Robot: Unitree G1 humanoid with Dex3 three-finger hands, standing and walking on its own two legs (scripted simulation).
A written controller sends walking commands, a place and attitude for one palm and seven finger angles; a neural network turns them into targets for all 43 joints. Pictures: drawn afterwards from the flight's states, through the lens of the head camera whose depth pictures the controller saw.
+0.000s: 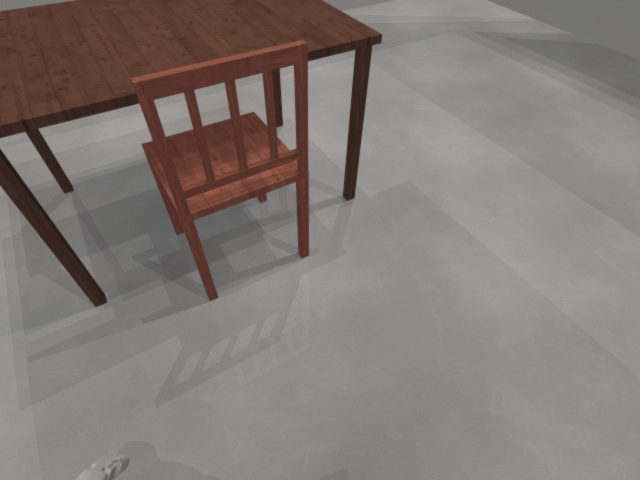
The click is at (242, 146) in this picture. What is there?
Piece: chair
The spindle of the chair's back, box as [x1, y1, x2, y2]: [225, 79, 247, 170]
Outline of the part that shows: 233,79 225,81 225,86 239,168 242,170 247,168 235,85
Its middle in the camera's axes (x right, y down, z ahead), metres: -0.23 -0.29 +1.03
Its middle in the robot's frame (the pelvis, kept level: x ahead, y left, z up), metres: +0.95 +0.26 -0.10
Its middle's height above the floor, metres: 0.66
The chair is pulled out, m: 0.00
